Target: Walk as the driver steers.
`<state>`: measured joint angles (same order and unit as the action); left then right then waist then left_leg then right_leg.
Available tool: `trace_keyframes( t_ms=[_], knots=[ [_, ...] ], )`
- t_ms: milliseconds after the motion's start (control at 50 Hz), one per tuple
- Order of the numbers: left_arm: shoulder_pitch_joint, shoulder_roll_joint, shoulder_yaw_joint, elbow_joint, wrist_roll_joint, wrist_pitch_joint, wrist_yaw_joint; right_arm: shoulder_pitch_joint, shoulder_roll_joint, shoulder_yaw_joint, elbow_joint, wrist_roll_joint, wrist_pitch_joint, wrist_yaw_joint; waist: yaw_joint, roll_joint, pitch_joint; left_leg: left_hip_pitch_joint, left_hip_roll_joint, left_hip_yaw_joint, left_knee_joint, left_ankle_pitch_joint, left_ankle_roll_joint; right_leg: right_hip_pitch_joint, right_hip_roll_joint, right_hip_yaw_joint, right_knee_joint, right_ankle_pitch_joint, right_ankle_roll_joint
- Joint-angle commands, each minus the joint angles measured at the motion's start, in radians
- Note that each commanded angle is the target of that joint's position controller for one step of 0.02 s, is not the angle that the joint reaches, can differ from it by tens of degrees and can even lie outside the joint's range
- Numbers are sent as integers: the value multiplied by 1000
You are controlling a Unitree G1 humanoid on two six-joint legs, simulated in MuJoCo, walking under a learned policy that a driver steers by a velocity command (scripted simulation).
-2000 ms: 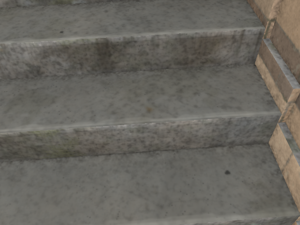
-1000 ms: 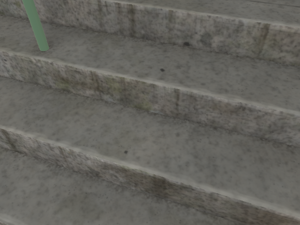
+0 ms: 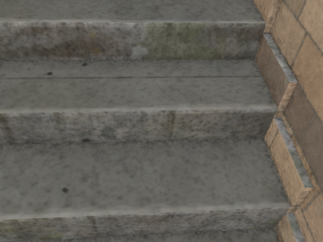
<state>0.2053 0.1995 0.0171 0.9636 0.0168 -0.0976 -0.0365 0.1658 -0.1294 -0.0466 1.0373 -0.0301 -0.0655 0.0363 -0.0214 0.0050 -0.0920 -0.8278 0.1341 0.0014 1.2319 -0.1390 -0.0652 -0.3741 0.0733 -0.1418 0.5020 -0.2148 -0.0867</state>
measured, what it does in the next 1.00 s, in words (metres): steps on the spot, turning left: left foot, then right foot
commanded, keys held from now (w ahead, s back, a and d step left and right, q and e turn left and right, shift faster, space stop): q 0.40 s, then no key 0.36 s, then w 0.24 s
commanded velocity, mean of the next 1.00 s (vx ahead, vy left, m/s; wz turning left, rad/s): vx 0.06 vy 0.00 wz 0.30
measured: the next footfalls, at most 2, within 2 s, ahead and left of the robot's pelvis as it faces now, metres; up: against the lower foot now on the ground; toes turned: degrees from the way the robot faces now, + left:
left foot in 0.12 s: +0.07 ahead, +0.14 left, +0.00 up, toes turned +9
right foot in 0.72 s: +0.07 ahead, -0.12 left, +0.00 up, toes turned +17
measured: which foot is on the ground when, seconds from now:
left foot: up 0.00-0.10, down 0.12-0.80, up 0.82-1.00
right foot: down 0.00-0.18, up 0.20-0.70, down 0.72-1.00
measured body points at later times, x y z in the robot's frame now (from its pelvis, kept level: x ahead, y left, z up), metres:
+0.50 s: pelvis +0.03 +0.05 +0.01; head +0.05 +0.06 +0.46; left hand +0.12 +0.33 -0.09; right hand +0.24 -0.15 -0.09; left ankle +0.03 +0.13 -0.73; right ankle +0.00 -0.11 -0.50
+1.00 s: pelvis +0.04 +0.01 +0.01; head +0.06 +0.01 +0.46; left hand -0.02 +0.24 -0.12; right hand +0.28 -0.18 -0.10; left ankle -0.03 +0.14 -0.55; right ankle +0.03 -0.13 -0.73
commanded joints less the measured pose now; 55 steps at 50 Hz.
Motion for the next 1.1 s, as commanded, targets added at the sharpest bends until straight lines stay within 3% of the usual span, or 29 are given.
trace_keyframes(
  t_ms=[20,80,120,160,180,220,260,320,360,440,480,520,580,620,640,680,720,740,760,780,800,860,900,940,980,1000,1060,1080,1100],
  knots=[
    [-148,100,27,-127,-4,-40,-22,3,-77,-14,-99,-2,10,-35,-19,-65,3,243,25,-30,-299,-141,-41,106,-367,183,-121,540,-200],
    [-4,224,83,-141,2,10,6,-26,-43,10,-165,36,-6,-50,27,-39,29,212,-22,23,-540,-155,-14,351,-489,287,-90,625,-252],
    [101,164,81,-133,-10,58,-1,-15,-48,15,-168,31,-3,-83,54,-21,-1,288,-72,38,-654,7,32,400,-514,313,-52,458,-200],
    [141,94,73,-195,-13,47,7,-33,-145,-11,-200,31,-16,-84,116,58,-147,493,-37,-58,-628,480,236,327,-348,157,89,181,-67],
    [38,94,76,-237,-16,32,14,-35,-164,-21,-218,21,-25,-71,79,140,-147,581,78,-242,-736,596,373,195,-202,0,207,43,39],
    [-153,124,87,-325,-17,43,38,125,-273,-69,-201,7,-11,-35,-67,271,-106,842,241,-520,-884,771,521,-223,3,48,645,-433,172],
    [-149,88,74,-314,16,62,28,162,-304,-86,-195,-24,5,-26,-85,137,-107,848,185,-475,-841,621,428,-478,6,236,1271,-430,136],
    [-67,64,42,-304,45,57,30,-6,-131,2,-256,-46,33,-6,30,-41,-19,664,38,-285,-831,170,321,-599,-29,294,1340,-110,57],
    [-85,75,33,-355,36,54,21,-24,-139,11,-327,-10,20,-27,38,34,-65,664,9,-261,-862,216,348,-555,-61,221,1247,-152,103],
    [-60,127,23,-378,-6,47,35,28,-239,-19,-409,-8,-10,-42,-5,121,-134,642,89,-320,-852,598,435,-462,-67,180,1286,-245,235],
    [-78,143,11,-388,-21,43,50,112,-222,-21,-410,-17,-25,-36,-60,95,-117,739,153,-358,-811,747,447,-599,-78,219,1393,-314,237],
    [-49,145,7,-366,-4,46,58,106,-182,-1,-428,-19,-25,-24,-60,64,-116,734,153,-367,-801,611,441,-645,-91,250,1411,-246,236],
    [-1,113,-8,-350,13,33,24,-9,-184,15,-483,-2,-13,-17,3,26,-88,526,50,-290,-836,319,363,-455,-120,202,1236,-135,229],
    [66,67,-20,-334,25,34,-27,-192,-205,15,-541,13,-8,-26,89,-3,-36,328,-84,-147,-869,106,234,-149,-158,138,735,-45,233],
    [50,33,-26,-330,20,40,-60,-209,-226,3,-533,26,0,-38,74,49,-5,301,-92,-165,-882,90,223,-52,-145,108,528,-115,231],
    [56,19,-19,-347,-31,28,-88,-96,-261,-15,-452,60,17,-42,53,86,-25,483,-6,-318,-835,87,250,5,-120,110,137,-108,237],
    [173,51,-7,-302,-22,21,-61,-46,-203,2,-399,86,19,-3,68,81,-63,577,68,-432,-773,183,284,137,-153,184,-98,147,188],
    [170,102,5,-312,-17,6,-52,50,-109,27,-365,95,11,15,36,21,-114,533,-3,-382,-704,65,170,250,-236,241,-3,390,84],
    [26,143,7,-356,-24,0,-65,137,-63,25,-352,75,3,23,-92,-114,-119,443,-124,-198,-679,-85,67,298,-297,337,23,453,-55],
    [33,113,15,-326,-12,25,-89,25,-90,20,-342,57,5,37,-32,-89,-23,407,-173,-116,-686,-185,25,155,-292,389,-66,-72,-71],
    [37,123,33,-325,-36,34,-89,-76,-123,1,-365,42,18,33,4,-59,66,389,-168,-91,-665,-208,12,76,-273,423,-160,-520,-44],
    [165,251,96,-281,3,11,-13,-229,-213,-43,-417,32,18,-21,143,-228,191,-59,-142,-92,-252,-319,15,288,-523,760,-324,-672,-228],
    [177,157,56,-257,48,-13,24,-194,-165,-40,-392,24,-5,-40,120,-213,159,-181,-146,-152,184,-286,106,284,-493,733,-337,-612,-223],
    [206,60,19,-209,50,-10,13,-148,-121,-41,-351,9,-15,-27,100,-163,146,-191,-184,-91,370,-212,181,266,-378,511,-306,-465,-181],
    [287,22,1,-149,54,7,-2,-143,-78,-27,-336,4,-5,-5,109,-162,157,-290,-160,-51,538,-216,219,306,-361,424,-305,-345,-179],
    [372,73,47,-96,-28,-6,65,-164,6,8,-407,-52,23,20,82,49,93,-285,-157,54,589,-159,141,388,-311,441,-250,-162,-170],
    [383,88,56,-75,-18,-33,102,-253,12,29,-512,-27,70,10,77,-80,125,-583,-95,-5,780,-271,98,506,-388,470,-258,-51,-181],
    [416,-16,-1,-10,89,-16,10,-269,-20,60,-456,15,43,-13,127,-353,189,-809,-14,-157,744,-384,238,543,-436,443,-298,-226,-169],
    [485,-62,-13,40,110,-8,-15,-322,-33,73,-484,2,33,-23,149,-230,173,-905,-1,-155,760,-468,297,613,-473,502,-311,-201,-174]
  ],
)
Velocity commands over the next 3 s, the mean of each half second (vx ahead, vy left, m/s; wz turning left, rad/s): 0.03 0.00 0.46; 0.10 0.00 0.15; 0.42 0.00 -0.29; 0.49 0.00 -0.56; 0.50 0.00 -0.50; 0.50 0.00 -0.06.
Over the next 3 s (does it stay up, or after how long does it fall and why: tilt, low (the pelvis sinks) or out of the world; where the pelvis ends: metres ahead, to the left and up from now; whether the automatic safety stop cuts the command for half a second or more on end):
stays up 1.00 0.18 0.50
